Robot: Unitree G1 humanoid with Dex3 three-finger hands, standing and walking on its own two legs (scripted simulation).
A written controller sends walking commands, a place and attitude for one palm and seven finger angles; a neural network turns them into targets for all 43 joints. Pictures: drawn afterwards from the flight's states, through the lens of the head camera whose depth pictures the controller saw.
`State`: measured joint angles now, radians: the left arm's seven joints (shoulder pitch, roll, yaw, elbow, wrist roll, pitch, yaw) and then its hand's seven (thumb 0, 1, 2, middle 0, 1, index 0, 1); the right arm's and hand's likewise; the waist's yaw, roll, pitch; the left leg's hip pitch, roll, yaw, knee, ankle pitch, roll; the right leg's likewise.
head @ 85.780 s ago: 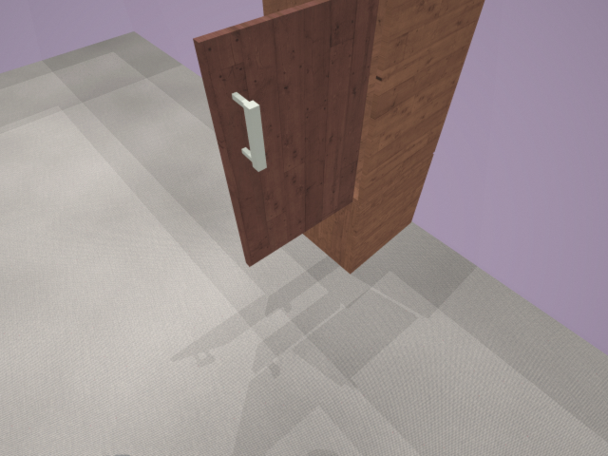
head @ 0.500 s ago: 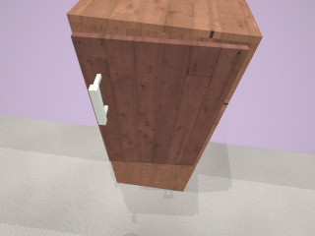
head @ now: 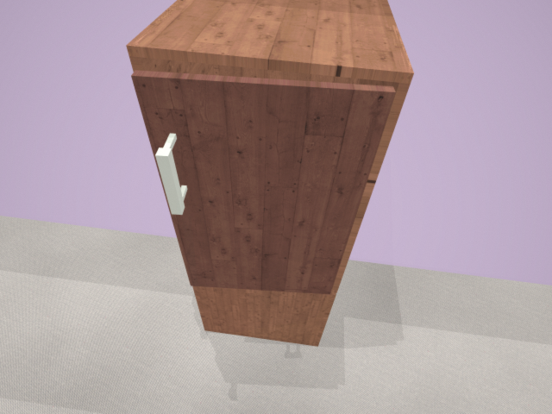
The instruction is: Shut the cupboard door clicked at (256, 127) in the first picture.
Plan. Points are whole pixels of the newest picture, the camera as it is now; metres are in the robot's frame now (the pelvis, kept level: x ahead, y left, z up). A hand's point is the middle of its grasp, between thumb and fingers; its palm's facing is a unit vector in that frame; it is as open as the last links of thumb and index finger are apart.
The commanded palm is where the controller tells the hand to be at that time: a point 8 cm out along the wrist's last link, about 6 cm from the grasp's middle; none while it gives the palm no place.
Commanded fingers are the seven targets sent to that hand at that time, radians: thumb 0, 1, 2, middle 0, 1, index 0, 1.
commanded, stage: come to a stop and stand still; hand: left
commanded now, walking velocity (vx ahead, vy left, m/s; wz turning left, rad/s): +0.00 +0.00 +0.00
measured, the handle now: (174, 175) +0.47 +0.21 +0.09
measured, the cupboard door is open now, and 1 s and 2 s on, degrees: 5 5 5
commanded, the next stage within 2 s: look again from close up in 0.10 s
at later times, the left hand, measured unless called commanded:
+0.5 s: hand out of the picture +0.01 +0.21 -0.18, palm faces +0.02 -0.98 -0.19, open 7.4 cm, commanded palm none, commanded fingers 0.00 0.90 0.90 -0.20 -0.30 -0.20 -0.30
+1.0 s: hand (115, 346) +0.20 +0.23 +0.02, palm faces +0.18 -0.98 -0.03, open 7.0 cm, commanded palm +0.11 +0.28 -0.05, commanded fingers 0.00 0.90 0.90 -0.42 -0.54 -0.42 -0.54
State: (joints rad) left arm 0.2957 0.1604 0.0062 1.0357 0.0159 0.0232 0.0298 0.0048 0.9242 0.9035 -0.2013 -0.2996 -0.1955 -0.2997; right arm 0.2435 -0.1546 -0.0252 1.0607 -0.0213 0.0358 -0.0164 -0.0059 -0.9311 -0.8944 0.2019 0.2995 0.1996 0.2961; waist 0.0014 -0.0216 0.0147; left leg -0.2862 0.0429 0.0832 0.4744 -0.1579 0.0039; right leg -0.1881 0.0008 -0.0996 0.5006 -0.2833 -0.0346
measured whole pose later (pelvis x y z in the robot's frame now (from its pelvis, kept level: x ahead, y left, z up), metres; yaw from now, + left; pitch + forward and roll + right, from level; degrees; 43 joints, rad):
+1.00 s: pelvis -0.02 +0.05 -0.03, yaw +4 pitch +3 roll -1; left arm 0.35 0.17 0.06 0.07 -0.19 -0.27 -0.01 0.01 0.91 0.90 -0.27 -0.37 -0.26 -0.37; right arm 0.25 -0.26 0.00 0.71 0.03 -0.29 -0.03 0.01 -0.91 -0.89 0.20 0.30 0.20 0.30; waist -0.05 0.03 -0.08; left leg -0.55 -0.06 0.05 0.72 -0.25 0.05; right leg -0.45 -0.02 -0.05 0.76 -0.37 -0.01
